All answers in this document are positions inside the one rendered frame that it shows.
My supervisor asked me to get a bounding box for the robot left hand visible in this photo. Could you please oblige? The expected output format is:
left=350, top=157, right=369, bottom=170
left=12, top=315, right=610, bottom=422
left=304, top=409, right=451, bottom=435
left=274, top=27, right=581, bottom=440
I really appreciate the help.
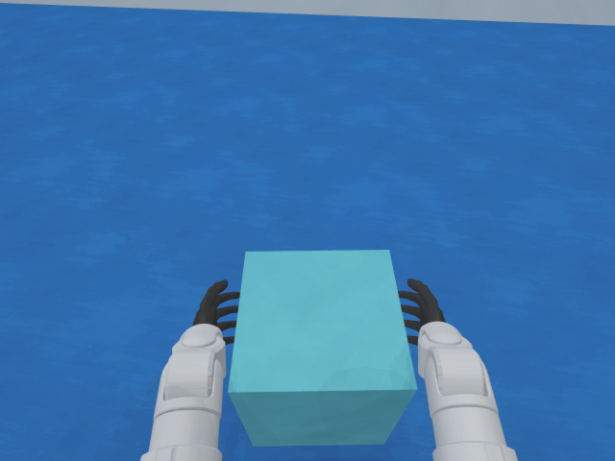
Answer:
left=192, top=279, right=240, bottom=345

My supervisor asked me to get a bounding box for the right robot forearm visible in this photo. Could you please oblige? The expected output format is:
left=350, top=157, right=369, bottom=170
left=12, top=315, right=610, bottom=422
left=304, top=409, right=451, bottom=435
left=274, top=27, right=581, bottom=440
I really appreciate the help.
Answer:
left=418, top=322, right=518, bottom=461

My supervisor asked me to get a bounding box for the robot right hand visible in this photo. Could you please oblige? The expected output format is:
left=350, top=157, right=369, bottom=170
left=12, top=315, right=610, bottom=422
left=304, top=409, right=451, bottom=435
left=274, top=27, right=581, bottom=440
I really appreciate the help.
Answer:
left=398, top=279, right=446, bottom=346

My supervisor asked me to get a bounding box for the carton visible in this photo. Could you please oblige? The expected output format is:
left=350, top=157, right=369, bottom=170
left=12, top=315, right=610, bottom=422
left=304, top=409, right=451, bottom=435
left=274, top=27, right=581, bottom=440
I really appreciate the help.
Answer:
left=228, top=250, right=418, bottom=447

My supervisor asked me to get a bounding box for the left robot forearm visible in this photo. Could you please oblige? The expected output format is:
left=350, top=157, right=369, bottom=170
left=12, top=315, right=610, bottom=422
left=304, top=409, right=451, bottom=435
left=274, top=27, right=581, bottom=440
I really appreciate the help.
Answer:
left=140, top=324, right=226, bottom=461

